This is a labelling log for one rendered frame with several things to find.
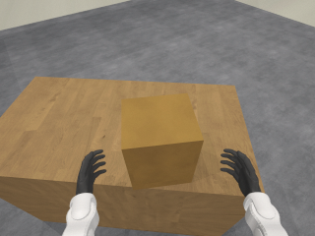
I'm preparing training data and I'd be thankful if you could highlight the robot right hand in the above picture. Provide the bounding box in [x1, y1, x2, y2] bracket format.
[220, 148, 262, 197]

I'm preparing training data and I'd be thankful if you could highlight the carton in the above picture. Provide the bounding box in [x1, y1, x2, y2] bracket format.
[121, 93, 204, 190]

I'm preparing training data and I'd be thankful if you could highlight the robot right forearm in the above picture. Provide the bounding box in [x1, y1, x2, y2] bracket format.
[243, 192, 288, 236]

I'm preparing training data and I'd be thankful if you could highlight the robot left forearm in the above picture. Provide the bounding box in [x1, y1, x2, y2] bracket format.
[62, 193, 99, 236]

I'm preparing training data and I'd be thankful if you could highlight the robot left hand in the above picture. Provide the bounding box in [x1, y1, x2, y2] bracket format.
[76, 149, 106, 196]

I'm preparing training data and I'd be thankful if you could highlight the pedestal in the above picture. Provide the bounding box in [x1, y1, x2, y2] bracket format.
[0, 76, 266, 236]

